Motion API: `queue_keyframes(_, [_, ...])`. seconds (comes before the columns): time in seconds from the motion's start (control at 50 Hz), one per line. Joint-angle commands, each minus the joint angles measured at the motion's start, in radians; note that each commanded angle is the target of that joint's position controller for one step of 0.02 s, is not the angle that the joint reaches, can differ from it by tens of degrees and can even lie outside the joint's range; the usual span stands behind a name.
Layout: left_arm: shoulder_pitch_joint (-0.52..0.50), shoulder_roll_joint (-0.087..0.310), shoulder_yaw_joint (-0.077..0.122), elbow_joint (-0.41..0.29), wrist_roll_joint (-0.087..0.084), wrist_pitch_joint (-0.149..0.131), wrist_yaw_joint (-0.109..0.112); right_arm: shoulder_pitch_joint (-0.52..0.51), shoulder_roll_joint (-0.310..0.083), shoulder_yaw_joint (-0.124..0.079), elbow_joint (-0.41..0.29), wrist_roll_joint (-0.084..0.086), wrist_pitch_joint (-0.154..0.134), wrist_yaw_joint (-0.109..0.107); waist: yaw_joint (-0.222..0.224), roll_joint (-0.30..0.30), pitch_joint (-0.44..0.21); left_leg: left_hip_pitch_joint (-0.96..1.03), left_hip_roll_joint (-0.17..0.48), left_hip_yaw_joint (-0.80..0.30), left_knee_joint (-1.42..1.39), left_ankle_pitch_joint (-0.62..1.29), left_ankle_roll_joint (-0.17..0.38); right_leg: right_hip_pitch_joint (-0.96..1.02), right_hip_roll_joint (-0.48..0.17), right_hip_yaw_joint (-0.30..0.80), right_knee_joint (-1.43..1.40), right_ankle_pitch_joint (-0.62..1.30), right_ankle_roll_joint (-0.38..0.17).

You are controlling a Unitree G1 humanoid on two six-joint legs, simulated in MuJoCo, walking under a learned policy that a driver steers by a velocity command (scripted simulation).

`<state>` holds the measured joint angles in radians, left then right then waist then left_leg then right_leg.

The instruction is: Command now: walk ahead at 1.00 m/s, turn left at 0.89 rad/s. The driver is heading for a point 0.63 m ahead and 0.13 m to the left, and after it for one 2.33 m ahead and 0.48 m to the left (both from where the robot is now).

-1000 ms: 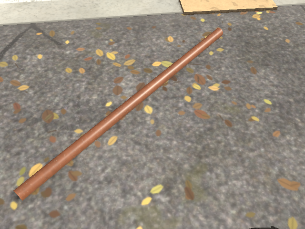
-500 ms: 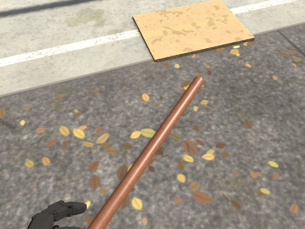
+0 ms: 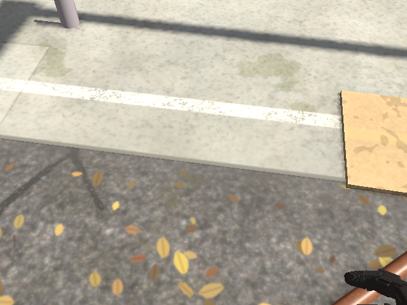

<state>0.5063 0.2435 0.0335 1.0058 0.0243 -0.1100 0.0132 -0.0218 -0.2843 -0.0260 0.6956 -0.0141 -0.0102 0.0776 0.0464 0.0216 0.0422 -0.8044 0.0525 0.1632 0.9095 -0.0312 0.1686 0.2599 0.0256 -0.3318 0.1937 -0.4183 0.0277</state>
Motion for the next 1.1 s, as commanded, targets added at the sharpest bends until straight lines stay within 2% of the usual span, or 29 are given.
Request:
queue_keyframes(0.02, [-0.177,0.234,0.043,-0.142,-0.005,-0.004,0.029,0.286,-0.092,-0.025,0.038,0.007,-0.006,-0.008,-0.251,-0.139,-0.073,0.535,-0.125,0.065,-0.034,-0.014,0.053,-0.290,-0.263,0.016,0.318,1.566,-0.034])
queue_keyframes(0.06, [-0.250,0.265,0.058,-0.217,-0.029,0.023,0.011,0.601,-0.203,-0.095,0.146,0.008,-0.004,-0.043,-0.385,0.000,-0.212,1.080,-0.190,-0.038,-0.129,-0.197,0.153,-0.694,-0.186,0.043,1.007,1.298,-0.010])
queue_keyframes(0.08, [-0.313,0.234,0.054,-0.280,-0.048,0.012,-0.006,0.530,-0.274,-0.125,0.140,0.007,0.016,-0.064,-0.339,0.313,-0.187,1.185,0.031,-0.455,-0.432,-0.304,0.293,-1.026,0.028,0.050,1.505,0.245,0.040])
queue_keyframes(0.1, [-0.304,0.178,0.035,-0.336,-0.031,-0.008,-0.003,0.413,-0.330,-0.136,0.101,-0.007,0.022,-0.066,-0.221,0.212,-0.210,1.106,0.104,-0.725,-0.550,-0.398,0.299,-1.072,0.007,0.266,1.546,0.022,0.004])
queue_keyframes(0.14, [-0.284,0.139,0.017,-0.351,-0.007,-0.025,-0.021,0.367,-0.239,-0.119,0.093,-0.013,0.002,-0.073,-0.098,-0.122,-0.029,0.761,0.160,-0.858,-0.680,-0.523,0.240,-0.983,-0.095,0.404,1.241,0.028,-0.028])
queue_keyframes(0.16, [-0.285,0.134,0.019,-0.351,0.006,-0.017,-0.021,0.326,-0.194,-0.107,0.095,-0.013,-0.013,-0.084,-0.047,-0.146,0.065,0.604,0.149,-0.825,-0.681,-0.476,0.221,-0.941,-0.132,0.437,1.130,0.010,-0.020])
queue_keyframes(0.22, [-0.347,0.122,0.013,-0.391,0.030,0.032,-0.015,0.244,-0.161,-0.092,0.069,-0.012,-0.069,-0.097,0.006,-0.110,0.096,0.339,0.083,-0.655,-0.709,-0.383,0.212,-0.822,-0.200,0.447,0.905,-0.009,0.021])
queue_keyframes(0.26, [-0.384,0.076,-0.015,-0.416,0.008,0.035,-0.028,0.209,-0.172,-0.098,0.051,-0.007,-0.086,-0.080,0.016,-0.074,0.059,0.164,-0.015,-0.462,-0.754,-0.286,0.161,-0.542,-0.172,0.352,0.587,0.215,0.036])
queue_keyframes(0.32, [-0.405,0.093,-0.007,-0.402,-0.012,0.026,-0.045,0.273,-0.163,-0.107,0.062,0.006,-0.097,-0.060,-0.030,-0.052,0.018,0.263,-0.054,-0.419,-0.678,-0.319,0.094,-0.469,-0.144,0.356,0.436,0.610,0.028])
queue_keyframes(0.38, [-0.472,0.120,-0.005,-0.414,-0.010,0.014,-0.048,0.353,-0.185,-0.119,0.064,-0.002,-0.079,-0.062,-0.086,-0.003,0.028,0.446,-0.028,-0.475,-0.577,-0.323,0.053,-0.502,-0.127,0.364,0.310,0.576,0.031])
queue_keyframes(0.42, [-0.320,0.166,0.017,-0.354,0.008,-0.004,-0.039,0.374,-0.170,-0.112,0.060,-0.004,-0.065,-0.075,-0.023,-0.036,-0.015,0.538,-0.046,-0.464,-0.337,-0.217,0.017,-0.408,-0.128,0.374,0.217,0.530,0.021])
queue_keyframes(0.44, [-0.130,0.207,0.039,-0.291,0.028,-0.007,-0.028,0.354,-0.165,-0.108,0.058,-0.003,-0.064,-0.074,0.067,-0.098,-0.100,0.492,-0.100,-0.398,-0.072,-0.099,-0.004,-0.230,-0.122,0.358,0.243,0.433,0.017])
queue_keyframes(0.46, [0.072,0.275,0.052,-0.242,0.063,-0.001,-0.007,0.268,-0.076,-0.080,0.006,-0.011,-0.073,-0.073,0.138,-0.261,-0.176,0.287,-0.163,-0.331,0.304,-0.413,-0.025,-0.043,-0.265,0.516,0.294,0.324,0.013])
queue_keyframes(0.48, [0.090,0.317,0.047,-0.243,0.082,0.005,-0.009,0.403,0.025,-0.045,-0.033,0.011,-0.088,-0.101,0.006,-0.462,-0.187,0.041,-0.197,-0.313,0.583,-0.578,-0.046,0.092,-0.441,0.846,0.321,0.683,-0.035])
queue_keyframes(0.5, [0.061,0.340,0.077,-0.237,0.065,0.008,-0.005,0.434,-0.011,-0.039,-0.005,0.016,-0.085,-0.103,0.025,-0.439,-0.289,-0.165,-0.161,-0.307,0.644,-0.491,-0.031,0.177,-0.533,1.164,0.150,0.045,-0.199])
queue_keyframes(0.52, [-0.019,0.238,0.064,-0.256,0.056,0.004,-0.003,0.279,-0.064,-0.042,0.000,-0.003,-0.076,-0.092,0.060,-0.201,-0.142,-0.171,-0.087,-0.310,0.596,-0.364,-0.031,0.023,-0.457,1.053,0.054,-0.112,-0.191])
queue_keyframes(0.54, [-0.068,0.203,0.052,-0.238,0.050,-0.001,-0.008,0.196,-0.068,-0.045,-0.019,-0.016,-0.078,-0.072,0.040,-0.139,-0.055,-0.131,-0.076,-0.318,0.550,-0.296,-0.037,-0.108,-0.399,0.944,0.066,0.022,-0.177])
queue_keyframes(0.6, [-0.021,0.109,0.020,-0.148,0.023,-0.019,-0.012,0.130,-0.019,-0.026,-0.061,-0.031,-0.053,-0.028,-0.019,-0.105,-0.042,-0.090,-0.060,-0.334,0.448,-0.302,-0.044,-0.212,-0.320,0.692,0.112,0.335,-0.146])
queue_keyframes(0.66, [-0.051,0.125,0.022,-0.130,-0.004,-0.031,-0.011,-0.017,-0.036,-0.005,-0.151,-0.040,-0.047,-0.009,-0.040,-0.114,0.025,-0.060,-0.042,-0.269,0.162,-0.220,-0.060,-0.305,-0.284,0.537,-0.033,0.384,-0.149])
queue_keyframes(0.72, [-0.048,0.155,0.026,-0.112,-0.021,-0.014,-0.020,-0.083,-0.008,0.024,-0.174,-0.028,-0.054,0.016,-0.042,-0.085,0.042,0.326,-0.050,-0.090,-0.166,-0.061,-0.064,-0.499,-0.231,0.420,-0.190,0.542,-0.164])
queue_keyframes(0.78, [-0.053,0.238,0.044,-0.101,-0.030,-0.012,-0.030,0.220,-0.092,-0.013,-0.072,-0.027,-0.056,-0.030,-0.207,-0.106,-0.103,0.743,-0.130,-0.095,-0.258,-0.092,-0.044,-0.464,-0.229,0.335,0.165,1.110,-0.149])
queue_keyframes(0.8, [-0.074,0.255,0.048,-0.110,-0.030,-0.006,-0.024,0.407,-0.135,-0.036,-0.005,-0.032,-0.054,-0.051,-0.304,-0.100,-0.191,0.951,-0.100,-0.133,-0.298,-0.111,-0.048,-0.538,-0.192,0.326,0.427,1.029,-0.130])
queue_keyframes(0.82, [-0.058,0.176,0.032,-0.131,-0.018,-0.003,-0.025,0.531,-0.223,-0.062,0.021,-0.058,-0.057,-0.075,-0.325,0.001,-0.295,1.155,0.098,-0.343,-0.316,-0.371,-0.052,-0.720,-0.113,0.325,0.788,0.586,-0.121])
queue_keyframes(0.84, [0.034,0.041,0.012,-0.171,-0.028,0.005,-0.025,0.520,-0.278,-0.063,0.000,-0.082,-0.068,-0.084,-0.207,0.199,-0.398,1.212,0.356,-0.750,-0.457,-0.644,-0.057,-0.885,-0.037,0.396,1.138,-0.078,-0.130])
queue_keyframes(0.86, [0.012,0.115,0.030,-0.197,-0.051,0.012,-0.020,0.460,-0.245,-0.064,-0.009,-0.056,-0.060,-0.085,-0.193,0.179,-0.376,1.129,0.402,-0.985,-0.656,-0.682,-0.043,-0.997,-0.022,0.427,1.235,0.017,-0.143])
queue_keyframes(0.88, [-0.055,0.122,0.032,-0.201,-0.040,0.023,-0.018,0.363,-0.159,-0.047,0.001,-0.040,-0.064,-0.085,-0.141,0.099,-0.183,0.980,0.344,-0.803,-0.655,-0.618,-0.028,-1.042,-0.083,0.410,1.203,0.138,-0.138])
queue_keyframes(0.92, [-0.080,0.082,0.027,-0.166,-0.016,0.044,-0.035,0.303,-0.073,-0.031,0.020,-0.032,-0.084,-0.074,-0.079,0.028,-0.037,0.774,0.240,-0.517,-0.669,-0.298,-0.032,-0.978,-0.135,0.409,1.125,0.189,-0.122])
queue_keyframes(1.0, [-0.182,0.047,0.030,-0.204,-0.003,0.100,-0.062,0.338,-0.012,-0.018,0.093,0.011,-0.120,-0.073,-0.024,0.036,0.051,0.701,0.177,-0.228,-0.753,0.030,-0.074,-1.020,-0.182,0.385,1.057,0.226,-0.100])
queue_keyframes(1.1, [-0.402,0.036,0.003,-0.306,-0.015,0.094,-0.098,0.355,-0.037,-0.021,0.128,0.001,-0.130,-0.081,-0.016,0.016,0.081,0.694,0.100,0.052,-0.805,0.342,-0.130,-0.969,-0.128,0.250,0.756,0.493,-0.131])
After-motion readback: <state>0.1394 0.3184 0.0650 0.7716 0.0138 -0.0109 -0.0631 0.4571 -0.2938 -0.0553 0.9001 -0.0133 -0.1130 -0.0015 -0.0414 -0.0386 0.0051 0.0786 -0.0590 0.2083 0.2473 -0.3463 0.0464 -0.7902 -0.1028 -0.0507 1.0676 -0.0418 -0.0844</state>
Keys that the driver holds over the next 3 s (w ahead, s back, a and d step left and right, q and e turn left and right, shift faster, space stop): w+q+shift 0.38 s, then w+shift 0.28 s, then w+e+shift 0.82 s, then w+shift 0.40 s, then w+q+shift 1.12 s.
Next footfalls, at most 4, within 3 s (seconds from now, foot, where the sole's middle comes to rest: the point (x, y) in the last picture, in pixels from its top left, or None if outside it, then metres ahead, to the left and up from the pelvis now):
0.02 left None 0.26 0.06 -0.72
0.44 right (247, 248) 0.67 -0.09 -0.75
0.82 left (141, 194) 0.87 0.30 -0.75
1.26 right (150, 110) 1.32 0.33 -0.75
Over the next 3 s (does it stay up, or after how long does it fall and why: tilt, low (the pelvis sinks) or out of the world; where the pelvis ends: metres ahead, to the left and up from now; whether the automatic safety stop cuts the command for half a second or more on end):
stays up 2.73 0.50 -0.01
